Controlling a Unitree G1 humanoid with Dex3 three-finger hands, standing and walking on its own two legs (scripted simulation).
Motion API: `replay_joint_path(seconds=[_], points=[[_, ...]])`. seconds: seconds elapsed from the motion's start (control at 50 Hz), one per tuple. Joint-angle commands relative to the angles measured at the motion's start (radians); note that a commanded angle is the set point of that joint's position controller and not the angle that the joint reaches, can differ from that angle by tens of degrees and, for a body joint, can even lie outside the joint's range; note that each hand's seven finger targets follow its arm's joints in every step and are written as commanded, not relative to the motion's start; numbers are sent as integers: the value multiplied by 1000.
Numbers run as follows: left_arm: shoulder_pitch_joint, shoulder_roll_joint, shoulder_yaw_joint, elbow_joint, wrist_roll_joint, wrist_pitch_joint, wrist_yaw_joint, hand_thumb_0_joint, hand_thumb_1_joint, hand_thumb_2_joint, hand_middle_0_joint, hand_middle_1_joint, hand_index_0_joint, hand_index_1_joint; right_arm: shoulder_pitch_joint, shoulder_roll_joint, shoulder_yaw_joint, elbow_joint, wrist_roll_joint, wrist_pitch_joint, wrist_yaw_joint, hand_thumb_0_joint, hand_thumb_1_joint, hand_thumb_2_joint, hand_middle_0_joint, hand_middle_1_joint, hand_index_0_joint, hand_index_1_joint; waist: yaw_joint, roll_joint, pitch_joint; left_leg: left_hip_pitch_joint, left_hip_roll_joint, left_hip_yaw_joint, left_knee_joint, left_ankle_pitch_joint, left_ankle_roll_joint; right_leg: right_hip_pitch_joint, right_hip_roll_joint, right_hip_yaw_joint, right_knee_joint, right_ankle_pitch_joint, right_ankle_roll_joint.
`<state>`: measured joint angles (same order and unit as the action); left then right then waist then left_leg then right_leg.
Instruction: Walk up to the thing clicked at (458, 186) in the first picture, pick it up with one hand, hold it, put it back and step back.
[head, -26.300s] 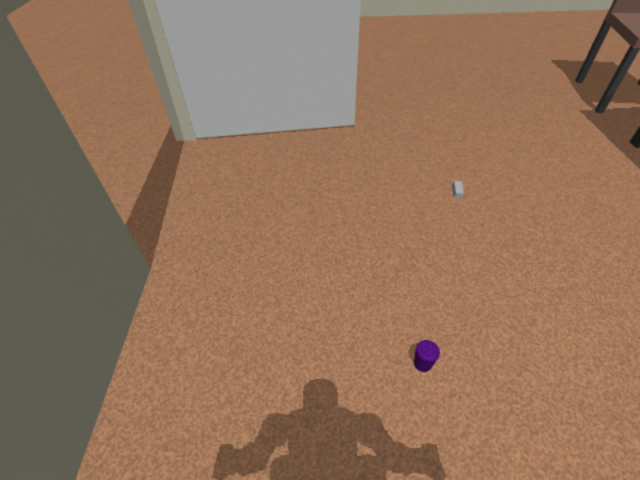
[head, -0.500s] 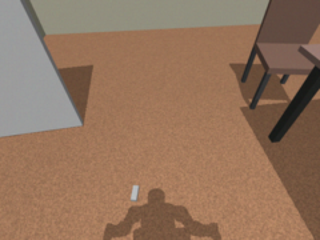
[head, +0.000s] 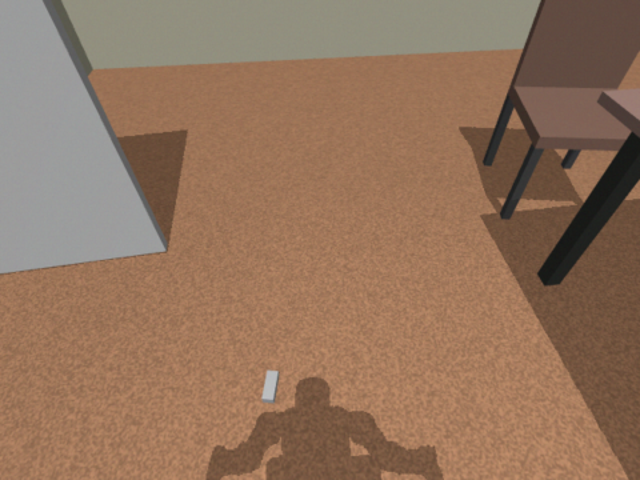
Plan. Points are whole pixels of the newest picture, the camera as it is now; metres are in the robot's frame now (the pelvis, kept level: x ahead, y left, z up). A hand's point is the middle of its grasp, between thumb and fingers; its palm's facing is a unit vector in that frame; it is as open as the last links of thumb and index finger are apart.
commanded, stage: stand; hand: left
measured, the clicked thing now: (270, 386) +0.54 +0.20 -0.77
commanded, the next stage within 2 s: walk up in 1.16 s
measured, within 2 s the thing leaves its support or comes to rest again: neither
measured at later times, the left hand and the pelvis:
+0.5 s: hand out of the picture +0.07 +0.25 -0.16, palm faces -0.03 -0.94 -0.35, open 7.3 cm; pelvis +0.00 +0.00 +0.00, yaw +0 degrees
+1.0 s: hand out of the picture +0.07 +0.26 -0.16, palm faces -0.04 -0.94 -0.35, open 7.3 cm; pelvis +0.01 +0.00 +0.00, yaw +0 degrees
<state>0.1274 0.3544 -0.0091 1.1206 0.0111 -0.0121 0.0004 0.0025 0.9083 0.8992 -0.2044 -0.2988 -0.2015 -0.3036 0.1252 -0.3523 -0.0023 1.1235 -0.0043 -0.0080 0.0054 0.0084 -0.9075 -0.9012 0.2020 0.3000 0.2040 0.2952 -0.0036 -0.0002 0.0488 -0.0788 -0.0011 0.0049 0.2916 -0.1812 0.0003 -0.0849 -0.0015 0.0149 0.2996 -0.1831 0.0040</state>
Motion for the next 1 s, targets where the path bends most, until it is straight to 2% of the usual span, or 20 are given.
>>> replay_joint_path(seconds=[0.0,0.04,0.16,0.22,0.34,0.48,0.58,0.64,0.74,0.76,0.86,0.9,0.98], points=[[-25,211,42,-55,-3,-19,13,0,900,900,-200,-300,-200,-300,-35,-207,-40,-51,-3,-21,-15,0,-900,-900,200,300,200,300,3,-8,-44,1,130,-99,-41,137,18,-19,-122,93,-41,137,-29],[-30,216,44,-57,-2,-20,14,0,900,900,-200,-300,-200,-300,-29,-207,-40,-50,-3,-20,-14,0,-900,-900,200,300,200,300,0,-10,-48,-4,130,-100,-40,126,19,-12,-125,96,-40,133,-31],[-24,207,41,-59,-3,-22,13,0,900,900,-200,-300,-200,-300,-34,-208,-39,-50,-2,-24,-13,0,-900,-900,200,300,200,300,3,8,-65,10,132,-101,-33,180,19,-4,-125,92,-33,188,-28],[-25,209,43,-59,-1,-22,15,0,900,900,-200,-300,-200,-300,-33,-210,-41,-53,-2,-21,-14,0,-900,-900,200,300,200,300,1,-4,-76,21,133,-98,-26,164,23,-2,-127,92,-34,177,-29],[-27,211,45,-60,-2,-24,16,0,900,900,-200,-300,-200,-300,-26,-211,-40,-56,-3,-25,-18,0,-900,-900,200,300,200,300,-1,-3,-95,41,137,-89,-10,249,24,19,-133,90,-13,270,-29],[-22,206,44,-56,-3,-19,15,0,900,900,-200,-300,-200,-300,-37,-209,-38,-56,0,-19,-16,0,-900,-900,200,300,200,300,2,-2,-42,3,130,-97,-33,163,19,-6,-122,89,-40,175,-24],[-28,208,45,-63,-2,-23,16,0,900,900,-200,-300,-200,-300,-31,-212,-40,-59,-3,-23,-17,0,-900,-900,200,300,200,300,1,5,-79,24,137,-96,-22,197,22,11,-130,89,-27,205,-29],[-22,205,43,-60,-2,-22,14,0,900,900,-200,-300,-200,-300,-34,-212,-39,-57,-4,-22,-16,0,-900,-900,200,300,200,300,2,9,-62,8,133,-97,-28,171,21,3,-127,91,-39,181,-25],[-27,213,45,-66,-1,-23,15,0,900,900,-200,-300,-200,-300,-33,-208,-39,-60,-2,-25,-16,0,-900,-900,200,300,200,300,-1,4,-92,27,138,-97,-22,225,22,21,-129,85,-23,231,-29],[-30,212,45,-62,-3,-23,16,0,900,900,-200,-300,-200,-300,-30,-207,-38,-57,-3,-25,-16,0,-900,-900,200,300,200,300,0,-2,-69,8,133,-97,-27,209,21,16,-131,91,-30,224,-27],[-24,211,45,-63,-3,-20,14,0,900,900,-200,-300,-200,-300,-31,-212,-40,-56,-3,-24,-17,0,-900,-900,200,300,200,300,3,6,-75,19,135,-96,-32,190,21,7,-126,87,-30,189,-28],[-24,208,44,-64,-1,-21,15,0,900,900,-200,-300,-200,-300,-36,-215,-42,-58,-3,-25,-17,0,-900,-900,200,300,200,300,4,7,-87,33,139,-97,-21,226,23,13,-129,84,-19,219,-31],[-23,208,43,-63,0,-23,16,0,900,900,-200,-300,-200,-300,-30,-211,-42,-58,-1,-24,-17,0,-900,-900,200,300,200,300,1,-2,-86,33,139,-96,-18,232,24,15,-131,83,-19,234,-29]])
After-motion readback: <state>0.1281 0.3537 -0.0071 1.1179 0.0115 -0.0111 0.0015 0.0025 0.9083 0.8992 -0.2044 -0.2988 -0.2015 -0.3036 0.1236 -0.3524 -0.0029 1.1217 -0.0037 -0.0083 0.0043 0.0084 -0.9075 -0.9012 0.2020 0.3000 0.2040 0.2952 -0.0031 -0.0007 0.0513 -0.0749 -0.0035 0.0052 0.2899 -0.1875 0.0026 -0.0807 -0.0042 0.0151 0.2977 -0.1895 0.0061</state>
